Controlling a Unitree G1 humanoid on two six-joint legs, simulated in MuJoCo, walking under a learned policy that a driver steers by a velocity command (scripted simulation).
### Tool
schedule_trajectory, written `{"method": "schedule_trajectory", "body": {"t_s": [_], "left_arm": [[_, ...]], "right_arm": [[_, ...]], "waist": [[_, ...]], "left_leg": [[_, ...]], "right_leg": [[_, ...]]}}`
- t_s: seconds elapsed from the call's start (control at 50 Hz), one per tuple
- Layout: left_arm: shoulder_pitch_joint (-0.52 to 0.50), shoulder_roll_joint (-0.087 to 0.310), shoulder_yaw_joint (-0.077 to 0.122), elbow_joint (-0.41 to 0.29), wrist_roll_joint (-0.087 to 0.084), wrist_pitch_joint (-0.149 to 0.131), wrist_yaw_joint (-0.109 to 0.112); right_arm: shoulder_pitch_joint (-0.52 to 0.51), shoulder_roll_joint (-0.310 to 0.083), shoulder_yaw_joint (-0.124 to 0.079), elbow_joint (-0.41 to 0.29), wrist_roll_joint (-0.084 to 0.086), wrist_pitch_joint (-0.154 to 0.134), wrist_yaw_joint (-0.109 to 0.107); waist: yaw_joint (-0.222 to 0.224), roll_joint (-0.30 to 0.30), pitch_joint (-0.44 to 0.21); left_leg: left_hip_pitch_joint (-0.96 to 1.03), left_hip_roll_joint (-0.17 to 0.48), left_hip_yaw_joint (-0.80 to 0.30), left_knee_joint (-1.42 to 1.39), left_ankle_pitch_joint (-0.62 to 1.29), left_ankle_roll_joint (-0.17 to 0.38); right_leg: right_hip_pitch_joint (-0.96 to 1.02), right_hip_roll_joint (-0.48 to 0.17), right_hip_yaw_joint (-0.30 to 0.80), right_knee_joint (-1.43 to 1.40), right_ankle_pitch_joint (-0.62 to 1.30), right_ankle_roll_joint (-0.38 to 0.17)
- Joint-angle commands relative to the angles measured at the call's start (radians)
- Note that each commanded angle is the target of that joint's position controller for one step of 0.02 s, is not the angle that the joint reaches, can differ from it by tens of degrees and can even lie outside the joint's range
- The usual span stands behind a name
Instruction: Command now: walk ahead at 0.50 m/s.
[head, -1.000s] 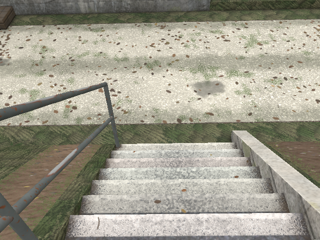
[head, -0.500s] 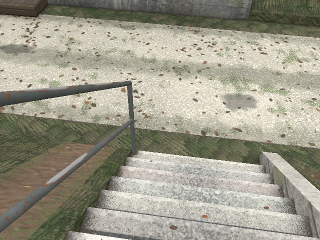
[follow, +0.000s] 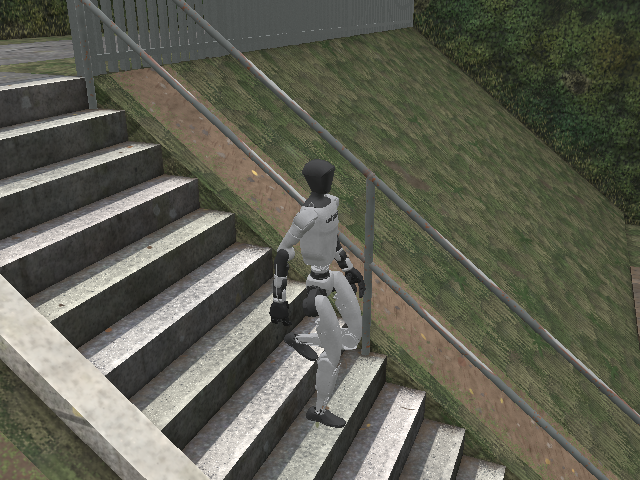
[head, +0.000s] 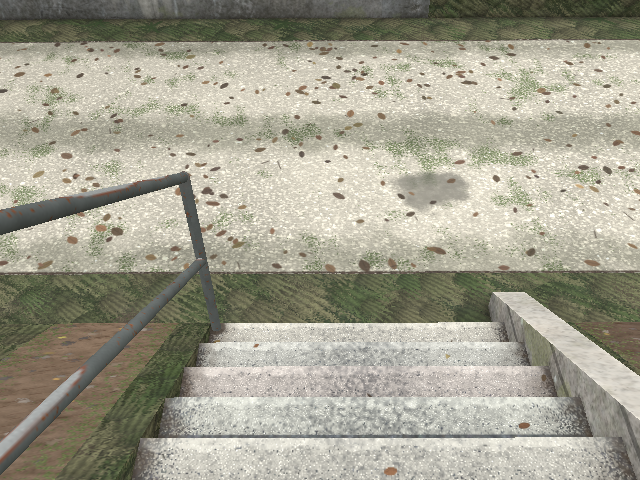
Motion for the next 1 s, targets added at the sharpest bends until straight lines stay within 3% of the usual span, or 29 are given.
{"method": "schedule_trajectory", "body": {"t_s": [0.02,0.04,0.08,0.1,0.14,0.2,0.24,0.3,0.34,0.36,0.38,0.4,0.42,0.44,0.48,0.52,0.56,0.6,0.64,0.68,0.72,0.76,0.84,0.88,0.92,0.94,0.96,0.98,1.0], "left_arm": [[0.519,0.274,0.104,0.149,0.058,0.036,0.005],[0.449,0.177,0.075,0.142,0.038,0.046,0.004],[0.262,-0.102,-0.014,0.096,0.035,0.025,0.029],[0.158,-0.167,-0.044,0.053,-0.003,0.004,0.051],[0.250,-0.021,-0.026,0.107,0.000,-0.026,0.058],[0.262,-0.018,-0.044,0.080,0.002,-0.064,0.103],[0.248,0.011,-0.052,0.085,0.020,-0.049,0.070],[0.389,0.043,-0.046,0.102,-0.026,-0.035,0.077],[0.351,0.049,-0.045,0.103,0.007,-0.025,0.064],[0.375,0.047,-0.032,0.095,-0.037,-0.005,0.066],[0.381,0.108,-0.024,0.128,-0.006,0.025,0.035],[0.366,0.091,-0.021,0.142,0.056,0.033,-0.027],[0.604,-0.036,-0.013,0.181,-0.045,0.017,-0.059],[0.470,0.022,-0.001,0.077,-0.074,0.001,-0.058],[0.271,-0.001,-0.018,-0.012,-0.062,0.000,0.000],[0.288,-0.050,-0.028,0.008,-0.031,0.023,0.029],[0.285,-0.058,-0.010,0.038,-0.018,0.046,-0.004],[0.266,-0.079,0.000,0.075,0.024,0.016,-0.027],[0.172,-0.033,0.006,0.037,0.045,0.014,-0.033],[0.041,-0.002,0.004,0.003,0.018,0.006,-0.025],[0.014,-0.007,0.002,0.005,0.014,0.034,-0.022],[-0.038,0.019,0.001,-0.030,0.020,0.050,-0.020],[-0.162,0.006,-0.003,-0.079,0.012,0.044,-0.004],[-0.039,0.016,0.010,-0.007,0.012,0.040,-0.003],[0.357,0.160,0.089,0.165,0.000,0.009,0.008],[0.563,0.251,0.126,0.223,0.032,0.017,0.009],[0.630,0.302,0.140,0.235,0.019,0.014,0.014],[0.613,0.242,0.134,0.241,0.036,0.021,0.022],[0.470,0.163,0.105,0.206,0.004,0.019,0.002]], "right_arm": [[-0.079,-0.077,-0.020,-0.175,0.048,-0.023,0.037],[-0.171,-0.112,-0.029,-0.203,0.043,-0.022,0.008],[-0.120,-0.033,-0.002,-0.150,-0.013,-0.017,-0.032],[-0.163,-0.037,-0.007,-0.122,-0.036,-0.018,-0.020],[-0.177,-0.015,0.000,-0.110,-0.059,-0.004,0.025],[-0.292,-0.097,0.002,-0.166,-0.047,-0.014,0.009],[-0.302,-0.107,-0.002,-0.190,-0.043,0.009,-0.010],[-0.510,-0.150,0.005,-0.281,-0.050,0.024,-0.008],[-0.377,-0.158,0.002,-0.250,-0.069,0.022,-0.003],[-0.430,-0.178,-0.008,-0.262,-0.036,0.013,-0.002],[-0.237,-0.199,-0.026,-0.170,0.007,-0.003,-0.007],[0.176,-0.273,-0.074,-0.046,-0.020,-0.021,-0.025],[0.208,-0.389,-0.112,-0.061,-0.011,-0.005,-0.007],[0.177,-0.410,-0.119,-0.080,-0.041,0.005,0.009],[0.034,-0.266,-0.091,-0.094,-0.046,0.010,-0.007],[-0.056,0.038,-0.001,-0.095,-0.052,-0.016,-0.044],[-0.082,0.023,0.005,-0.080,-0.011,-0.054,-0.084],[-0.200,-0.061,0.005,-0.117,-0.038,-0.083,-0.095],[-0.040,-0.019,0.022,-0.036,-0.004,-0.091,-0.114],[0.091,-0.020,0.038,0.017,-0.016,-0.090,-0.139],[0.053,-0.025,0.042,0.015,-0.042,-0.058,-0.107],[0.041,-0.065,0.031,0.021,-0.038,-0.044,-0.081],[0.075,-0.098,0.002,0.058,-0.034,-0.027,-0.107],[0.019,-0.158,-0.026,0.059,-0.048,-0.004,-0.089],[0.019,-0.205,-0.049,0.083,-0.062,0.021,-0.036],[0.073,-0.127,-0.052,0.081,-0.058,0.016,0.004],[-0.046,-0.072,-0.044,-0.025,-0.024,-0.008,0.031],[-0.228,-0.061,-0.035,-0.125,0.013,-0.030,0.027],[-0.322,-0.097,-0.043,-0.195,0.040,-0.048,0.004]], "waist": [[0.228,0.022,-0.115],[0.199,0.053,0.036],[0.045,0.130,0.176],[0.051,0.148,0.230],[0.044,-0.048,0.138],[0.113,0.103,0.093],[0.059,0.030,0.121],[0.172,0.076,0.193],[0.119,0.017,0.171],[0.161,0.126,0.180],[0.090,0.125,0.129],[-0.073,0.106,0.039],[-0.020,0.416,-0.208],[-0.029,0.299,-0.234],[-0.016,0.097,-0.013],[0.119,0.006,0.139],[0.115,0.053,0.172],[0.168,0.158,0.108],[0.079,0.106,0.114],[0.009,0.028,0.139],[0.042,0.119,0.155],[0.049,0.090,0.245],[-0.007,0.095,0.241],[0.048,0.072,0.205],[0.192,-0.060,0.075],[0.217,-0.235,-0.109],[0.247,-0.112,-0.262],[0.290,0.005,-0.133],[0.236,0.035,-0.018]], "left_leg": [[-0.974,0.080,-0.116,0.268,0.174,-0.011],[-1.020,0.141,-0.117,0.180,0.258,-0.002],[-0.737,0.284,-0.179,-0.289,0.720,0.039],[-0.420,0.288,-0.106,-0.674,1.052,0.047],[-0.119,0.202,-0.001,-0.474,1.175,0.003],[-0.218,0.240,-0.079,-1.026,1.568,-0.016],[0.103,0.182,0.004,-0.936,1.458,-0.041],[-0.195,0.239,-0.069,-1.310,1.240,-0.042],[-0.086,0.226,-0.084,-1.211,1.161,-0.033],[-0.015,0.192,-0.033,-1.579,1.034,-0.029],[0.331,0.191,0.008,-1.602,1.267,-0.025],[0.811,0.211,0.022,-1.316,1.350,0.029],[1.115,0.409,-0.091,-1.054,1.870,0.257],[1.087,0.509,-0.230,-1.042,1.835,0.322],[0.662,0.564,-0.384,-1.279,0.758,0.309],[0.174,0.507,-0.261,-1.342,0.753,0.222],[-0.084,0.405,-0.088,-1.346,0.749,0.193],[-0.385,0.286,0.060,-1.267,0.760,0.145],[-0.020,0.368,-0.015,-1.191,0.735,0.135],[0.146,0.382,-0.049,-1.062,0.643,0.114],[-0.104,0.350,-0.010,-1.093,0.534,0.109],[-0.064,0.419,-0.080,-1.076,0.511,0.119],[0.151,0.456,-0.085,-0.962,0.729,0.114],[0.149,0.438,-0.021,-0.769,0.780,0.075],[0.043,0.269,0.127,-0.267,0.785,-0.001],[-0.325,0.137,0.146,0.224,0.116,-0.072],[-0.504,0.112,0.062,0.309,0.043,-0.061],[-0.666,0.148,0.018,0.231,0.078,-0.045],[-0.742,0.188,-0.012,0.125,0.119,-0.040]], "right_leg": [[0.881,-0.418,0.371,0.214,0.787,-0.341],[0.615,-0.392,0.417,0.119,0.339,-0.334],[0.030,-0.243,0.229,0.063,0.255,-0.226],[-0.293,-0.159,0.084,0.021,0.230,-0.208],[-0.513,-0.075,0.076,0.099,0.017,-0.203],[-0.354,-0.044,0.108,0.296,-0.126,-0.146],[-0.613,-0.045,0.131,0.297,-0.258,-0.157],[-0.158,-0.124,0.305,0.474,-0.197,-0.176],[-0.129,-0.162,0.400,0.579,0.002,-0.184],[-0.054,-0.083,0.330,0.641,-0.078,-0.166],[-0.186,-0.038,0.282,0.811,-0.131,-0.134],[-0.506,0.001,0.263,1.098,0.053,-0.064],[-0.750,0.150,0.069,1.610,-0.683,0.031],[-0.918,0.103,0.026,1.749,-0.695,0.023],[-1.108,-0.016,0.132,1.667,-0.371,-0.014],[-0.919,-0.161,0.204,1.186,0.087,-0.054],[-0.720,-0.136,0.125,0.907,0.312,-0.050],[-0.294,-0.066,0.001,0.926,0.412,-0.025],[-0.602,-0.120,0.101,0.674,0.543,-0.028],[-0.726,-0.112,0.125,0.349,0.741,-0.023],[-0.384,-0.049,0.004,0.384,0.721,-0.020],[-0.421,-0.068,0.035,0.341,0.609,-0.022],[-0.305,-0.063,-0.007,0.116,0.341,-0.031],[-0.077,-0.059,-0.024,-0.019,0.361,-0.037],[0.413,0.012,-0.161,-0.203,0.605,-0.059],[0.833,-0.123,0.028,0.164,1.082,-0.238],[0.998,-0.214,0.166,0.270,1.102,-0.298],[0.906,-0.264,0.219,0.209,0.851,-0.285],[0.698,-0.319,0.276,0.136,0.521,-0.298]]}}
